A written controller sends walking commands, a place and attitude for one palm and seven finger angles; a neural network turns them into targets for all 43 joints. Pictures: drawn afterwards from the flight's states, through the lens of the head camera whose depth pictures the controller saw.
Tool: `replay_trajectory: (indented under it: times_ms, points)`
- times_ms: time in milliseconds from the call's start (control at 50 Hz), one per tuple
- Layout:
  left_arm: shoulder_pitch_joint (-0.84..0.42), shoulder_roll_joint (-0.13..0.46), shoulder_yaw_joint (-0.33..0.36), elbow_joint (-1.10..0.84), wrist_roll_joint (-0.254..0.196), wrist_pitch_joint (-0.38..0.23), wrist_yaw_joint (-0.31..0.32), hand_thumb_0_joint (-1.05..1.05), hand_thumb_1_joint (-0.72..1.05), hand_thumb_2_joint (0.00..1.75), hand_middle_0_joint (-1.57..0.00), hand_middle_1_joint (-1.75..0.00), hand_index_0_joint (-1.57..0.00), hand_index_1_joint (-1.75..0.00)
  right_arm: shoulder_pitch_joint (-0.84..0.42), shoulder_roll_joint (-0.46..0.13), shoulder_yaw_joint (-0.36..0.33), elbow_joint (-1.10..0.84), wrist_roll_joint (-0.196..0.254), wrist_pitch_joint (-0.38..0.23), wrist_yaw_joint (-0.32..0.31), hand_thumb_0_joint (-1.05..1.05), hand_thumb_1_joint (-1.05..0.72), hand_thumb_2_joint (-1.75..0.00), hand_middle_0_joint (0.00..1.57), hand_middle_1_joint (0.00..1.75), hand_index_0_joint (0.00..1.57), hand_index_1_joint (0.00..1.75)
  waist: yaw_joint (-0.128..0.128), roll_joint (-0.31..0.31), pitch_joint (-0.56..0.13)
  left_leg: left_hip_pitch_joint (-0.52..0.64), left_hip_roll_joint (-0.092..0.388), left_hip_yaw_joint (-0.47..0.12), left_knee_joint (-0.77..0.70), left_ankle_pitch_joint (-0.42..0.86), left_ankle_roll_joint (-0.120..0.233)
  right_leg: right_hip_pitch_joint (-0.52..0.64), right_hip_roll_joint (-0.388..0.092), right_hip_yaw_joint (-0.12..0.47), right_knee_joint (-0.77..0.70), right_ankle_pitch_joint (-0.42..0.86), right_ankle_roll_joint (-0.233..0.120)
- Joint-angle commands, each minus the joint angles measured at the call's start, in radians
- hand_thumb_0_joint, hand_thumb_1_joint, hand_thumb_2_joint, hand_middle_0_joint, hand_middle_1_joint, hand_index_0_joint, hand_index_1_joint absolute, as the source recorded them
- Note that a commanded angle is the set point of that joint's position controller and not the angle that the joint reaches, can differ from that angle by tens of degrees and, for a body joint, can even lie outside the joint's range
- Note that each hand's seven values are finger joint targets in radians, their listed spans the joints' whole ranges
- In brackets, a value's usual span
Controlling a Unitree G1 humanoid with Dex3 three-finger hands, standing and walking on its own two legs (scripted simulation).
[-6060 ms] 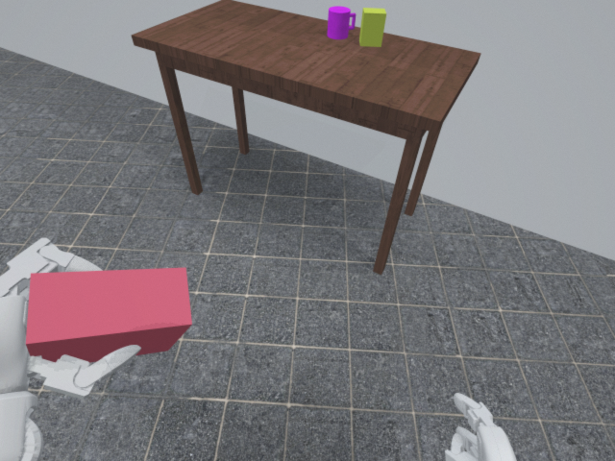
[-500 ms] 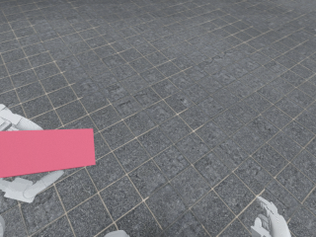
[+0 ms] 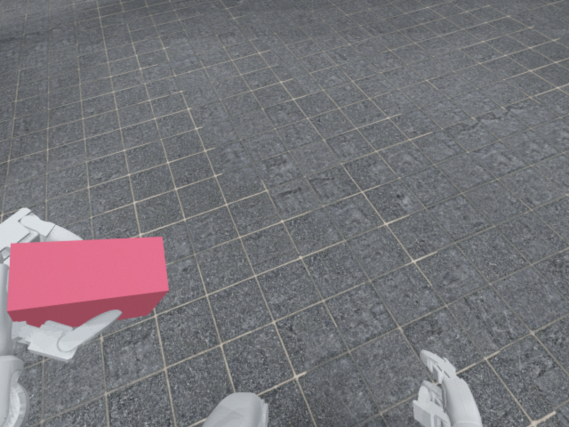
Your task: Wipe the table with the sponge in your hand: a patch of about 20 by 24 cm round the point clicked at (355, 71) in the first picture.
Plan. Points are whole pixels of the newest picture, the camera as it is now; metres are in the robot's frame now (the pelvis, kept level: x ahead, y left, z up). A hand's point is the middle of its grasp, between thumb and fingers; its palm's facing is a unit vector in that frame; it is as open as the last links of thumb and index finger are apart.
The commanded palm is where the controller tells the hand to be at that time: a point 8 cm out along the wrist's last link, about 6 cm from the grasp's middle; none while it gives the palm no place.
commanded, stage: turn to face it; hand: left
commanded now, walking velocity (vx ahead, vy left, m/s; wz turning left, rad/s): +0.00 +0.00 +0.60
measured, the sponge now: (114, 283) +0.24 +0.20 +0.14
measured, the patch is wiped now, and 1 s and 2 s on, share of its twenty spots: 0.00 0.00 0.00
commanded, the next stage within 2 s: none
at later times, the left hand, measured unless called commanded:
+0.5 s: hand out of the picture +0.12 +0.26 +0.19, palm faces +0.55 -0.66 -0.51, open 10.1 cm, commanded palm +0.06 +0.29 +0.18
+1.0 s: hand out of the picture -0.04 +0.22 +0.19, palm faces +0.81 -0.43 -0.41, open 10.1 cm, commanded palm -0.11 +0.23 +0.18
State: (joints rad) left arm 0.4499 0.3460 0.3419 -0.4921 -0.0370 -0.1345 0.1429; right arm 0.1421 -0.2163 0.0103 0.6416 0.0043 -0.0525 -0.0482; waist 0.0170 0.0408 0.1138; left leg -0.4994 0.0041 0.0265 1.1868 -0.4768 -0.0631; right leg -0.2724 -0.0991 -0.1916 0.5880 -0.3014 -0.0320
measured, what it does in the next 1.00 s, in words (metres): steps to the right, turning left: left foot, then right foot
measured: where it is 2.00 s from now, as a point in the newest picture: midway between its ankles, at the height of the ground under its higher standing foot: outside the picture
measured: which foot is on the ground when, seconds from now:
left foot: up 0.00-0.20, down 0.22-0.56, up 0.58-1.00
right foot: down 0.00-0.22, up 0.24-0.54, down 0.56-1.00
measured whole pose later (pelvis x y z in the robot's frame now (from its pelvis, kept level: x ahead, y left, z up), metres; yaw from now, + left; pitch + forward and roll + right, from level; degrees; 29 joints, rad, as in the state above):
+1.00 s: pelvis -0.07 -0.09 +0.00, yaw +36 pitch +0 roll +3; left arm 0.49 0.38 0.36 -0.61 -0.05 -0.17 0.18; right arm 0.19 -0.29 -0.06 0.54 -0.01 -0.04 -0.09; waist 0.00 -0.04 0.04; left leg -0.22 0.03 0.10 0.56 -0.37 -0.03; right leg -0.35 -0.17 -0.32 0.60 -0.24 -0.06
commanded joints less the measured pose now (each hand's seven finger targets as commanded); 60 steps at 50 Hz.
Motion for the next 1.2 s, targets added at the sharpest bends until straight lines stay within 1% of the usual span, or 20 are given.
replay_trajectory:
  times_ms: [0, 100, 160, 180, 200, 220, 240, 320, 500, 520, 540, 560, 660, 860, 940, 960, 1000, 1020, 1100, 1180]
  points:
    - [-0.04, 0.229, 0.166, -0.282, -0.002, -0.09, 0.043, 0.0, 0.1, 1.3, -1.2, -1.6, -1.2, -1.6, -0.1, -0.063, -0.039, -0.202, -0.011, -0.049, -0.034, 0.0, -0.9, -0.9, 0.2, 0.3, 0.2, 0.3, -0.007, -0.207, -0.224, -0.02, 0.054, 0.025, -0.057, 0.006, -0.007, 0.195, -0.285, 0.116, -0.176, 0.695, -0.072]
    - [0.057, 0.233, 0.203, -0.361, -0.012, -0.088, 0.068, 0.0, 0.1, 1.3, -1.2, -1.6, -1.2, -1.6, -0.057, -0.059, -0.055, -0.249, -0.018, -0.033, -0.038, 0.0, -0.9, -0.9, 0.2, 0.3, 0.2, 0.3, 0.024, -0.21, -0.263, 0.083, 0.049, 0.114, -0.424, -0.001, 0.011, 0.227, -0.308, 0.095, -0.116, 0.694, -0.085]
    - [0.062, 0.217, 0.197, -0.37, -0.023, -0.089, 0.07, 0.0, 0.1, 1.3, -1.2, -1.6, -1.2, -1.6, -0.004, -0.066, -0.068, -0.25, -0.015, -0.015, -0.035, 0.0, -0.9, -0.9, 0.2, 0.3, 0.2, 0.3, -0.03, -0.126, -0.304, 0.267, 0.0, 0.143, -0.706, 0.222, 0.016, 0.163, -0.257, 0.024, 0.088, 0.627, -0.005]
    - [0.044, 0.217, 0.188, -0.395, -0.032, -0.1, 0.069, 0.0, 0.1, 1.3, -1.2, -1.6, -1.2, -1.6, 0.009, -0.085, -0.077, -0.253, -0.01, -0.015, -0.037, 0.0, -0.9, -0.9, 0.2, 0.3, 0.2, 0.3, -0.051, 0.005, -0.327, 0.394, 0.065, 0.062, -0.767, 0.428, 0.051, 0.055, -0.198, 0.004, 0.266, 0.463, 0.042]
    - [0.038, 0.216, 0.181, -0.433, -0.042, -0.123, 0.061, 0.0, 0.1, 1.3, -1.2, -1.6, -1.2, -1.6, -0.006, -0.126, -0.088, -0.262, -0.011, -0.03, -0.031, 0.0, -0.9, -0.9, 0.2, 0.3, 0.2, 0.3, -0.032, 0.297, -0.309, 0.495, 0.31, -0.285, -0.796, 0.935, 0.183, -0.196, -0.042, 0.004, 0.465, -0.101, 0.114]
    - [0.035, 0.228, 0.177, -0.374, -0.02, -0.142, 0.042, 0.0, 0.1, 1.3, -1.2, -1.6, -1.2, -1.6, 0.028, -0.127, -0.093, -0.245, -0.002, -0.048, -0.016, 0.0, -0.9, -0.9, 0.2, 0.3, 0.2, 0.3, -0.025, 0.313, -0.244, 0.495, 0.439, -0.47, -0.786, 1.197, 0.277, -0.315, 0.007, 0.076, 0.583, -0.428, 0.11]
    - [0.074, 0.252, 0.205, -0.318, 0.006, -0.144, 0.029, 0.0, 0.1, 1.3, -1.2, -1.6, -1.2, -1.6, 0.024, -0.122, -0.089, -0.23, -0.008, -0.06, -0.008, 0.0, -0.9, -0.9, 0.2, 0.3, 0.2, 0.3, -0.033, 0.264, -0.243, 0.503, 0.436, -0.467, -0.758, 1.206, 0.296, -0.401, -0.002, 0.141, 0.648, -0.399, 0.117]
    - [0.045, 0.21, 0.16, -0.429, -0.005, -0.133, 0.012, 0.0, 0.1, 1.3, -1.2, -1.6, -1.2, -1.6, 0.013, -0.116, -0.091, -0.212, 0.016, -0.083, 0.022, 0.0, -0.9, -0.9, 0.2, 0.3, 0.2, 0.3, -0.027, 0.243, -0.243, 0.375, 0.241, -0.203, -0.754, 0.867, 0.214, -0.272, 0.027, 0.122, 0.475, -0.166, 0.128]
    - [0.017, 0.187, 0.156, -0.262, -0.033, -0.067, 0.0, 0.0, 0.1, 1.3, -1.2, -1.6, -1.2, -1.6, -0.001, -0.093, -0.056, -0.182, 0.009, -0.099, 0.006, 0.0, -0.9, -0.9, 0.2, 0.3, 0.2, 0.3, 0.0, 0.13, -0.242, 0.192, 0.202, -0.259, -0.693, 0.521, 0.166, 0.122, 0.097, 0.098, -0.119, -0.01, 0.129]
    - [-0.019, 0.206, 0.159, -0.24, -0.021, -0.058, 0.002, 0.0, 0.1, 1.3, -1.2, -1.6, -1.2, -1.6, -0.006, -0.078, -0.048, -0.184, 0.015, -0.091, 0.002, 0.0, -0.9, -0.9, 0.2, 0.3, 0.2, 0.3, 0.005, 0.014, -0.231, 0.13, 0.137, -0.197, -0.589, 0.332, 0.121, 0.179, 0.005, 0.159, -0.262, 0.098, 0.096]
    - [-0.063, 0.258, 0.17, -0.215, -0.01, -0.044, 0.012, 0.0, 0.1, 1.3, -1.2, -1.6, -1.2, -1.6, -0.026, -0.044, -0.035, -0.198, 0.018, -0.084, -0.003, 0.0, -0.9, -0.9, 0.2, 0.3, 0.2, 0.3, -0.005, -0.289, -0.201, -0.076, -0.011, -0.047, -0.327, -0.015, 0.04, 0.244, -0.261, 0.462, -0.326, 0.225, -0.009]
    - [-0.096, 0.237, 0.156, -0.19, -0.038, -0.032, 0.02, 0.0, 0.1, 1.3, -1.2, -1.6, -1.2, -1.6, -0.009, -0.091, -0.063, -0.197, 0.019, -0.099, -0.012, 0.0, -0.9, -0.9, 0.2, 0.3, 0.2, 0.3, -0.003, -0.375, -0.193, -0.056, -0.034, -0.079, -0.049, -0.071, 0.016, 0.106, -0.375, 0.572, -0.352, 0.229, -0.061]
    - [-0.079, 0.202, 0.121, -0.188, -0.009, -0.065, 0.018, 0.0, 0.1, 1.3, -1.2, -1.6, -1.2, -1.6, -0.092, -0.062, -0.034, -0.176, -0.002, -0.067, -0.033, 0.0, -0.9, -0.9, 0.2, 0.3, 0.2, 0.3, -0.012, -0.172, -0.158, -0.067, 0.02, -0.027, 0.104, 0.065, -0.022, 0.113, -0.246, 0.181, -0.282, 0.386, -0.059]
    - [0.035, 0.199, 0.162, -0.265, -0.014, -0.078, 0.061, 0.0, 0.1, 1.3, -1.2, -1.6, -1.2, -1.6, -0.033, -0.076, -0.056, -0.241, -0.019, -0.043, -0.044, 0.0, -0.9, -0.9, 0.2, 0.3, 0.2, 0.3, 0.03, -0.227, -0.259, 0.089, 0.042, 0.08, -0.445, -0.032, 0.024, 0.249, -0.311, 0.163, -0.214, 0.485, -0.099]
    - [0.001, 0.176, 0.134, -0.283, -0.02, -0.084, 0.06, 0.0, 0.1, 1.3, -1.2, -1.6, -1.2, -1.6, 0.016, -0.081, -0.06, -0.237, -0.016, -0.027, -0.039, 0.0, -0.9, -0.9, 0.2, 0.3, 0.2, 0.3, -0.021, -0.151, -0.284, 0.267, 0.015, 0.087, -0.721, 0.154, 0.045, 0.144, -0.269, 0.087, -0.065, 0.303, -0.017]
    - [-0.029, 0.181, 0.121, -0.315, -0.025, -0.091, 0.056, 0.0, 0.1, 1.3, -1.2, -1.6, -1.2, -1.6, 0.019, -0.1, -0.067, -0.241, -0.013, -0.028, -0.039, 0.0, -0.9, -0.9, 0.2, 0.3, 0.2, 0.3, -0.033, -0.068, -0.276, 0.335, 0.058, 0.032, -0.784, 0.242, 0.071, 0.061, -0.228, 0.07, 0.059, 0.221, 0.02]
    - [-0.075, 0.2, 0.106, -0.38, -0.024, -0.126, 0.038, 0.0, 0.1, 1.3, -1.2, -1.6, -1.2, -1.6, 0.013, -0.14, -0.07, -0.245, -0.01, -0.062, -0.024, 0.0, -0.9, -0.9, 0.2, 0.3, 0.2, 0.3, -0.019, 0.312, -0.184, 0.409, 0.41, -0.449, -0.878, 0.863, 0.257, -0.298, -0.001, 0.052, 0.429, -0.336, 0.113]
    - [-0.053, 0.231, 0.138, -0.304, 0.008, -0.129, 0.019, 0.0, 0.1, 1.3, -1.2, -1.6, -1.2, -1.6, 0.037, -0.116, -0.07, -0.21, -0.012, -0.077, -0.019, 0.0, -0.9, -0.9, 0.2, 0.3, 0.2, 0.3, -0.018, 0.295, -0.156, 0.37, 0.44, -0.5, -0.861, 0.844, 0.303, -0.351, -0.017, 0.137, 0.558, -0.315, 0.105]
    - [-0.041, 0.186, 0.105, -0.355, 0.003, -0.124, 0.005, 0.0, 0.1, 1.3, -1.2, -1.6, -1.2, -1.6, 0.004, -0.115, -0.075, -0.19, 0.012, -0.107, 0.009, 0.0, -0.9, -0.9, 0.2, 0.3, 0.2, 0.3, -0.019, 0.253, -0.136, 0.222, 0.243, -0.216, -0.83, 0.597, 0.22, -0.204, 0.022, 0.125, 0.456, -0.149, 0.125]
    - [-0.027, 0.169, 0.112, -0.304, -0.021, -0.101, 0.002, 0.0, 0.1, 1.3, -1.2, -1.6, -1.2, -1.6, 0.017, -0.11, -0.062, -0.181, 0.008, -0.117, 0.013, 0.0, -0.9, -0.9, 0.2, 0.3, 0.2, 0.3, -0.025, 0.226, -0.152, 0.165, 0.226, -0.266, -0.85, 0.434, 0.207, -0.029, 0.087, 0.097, 0.237, -0.178, 0.133]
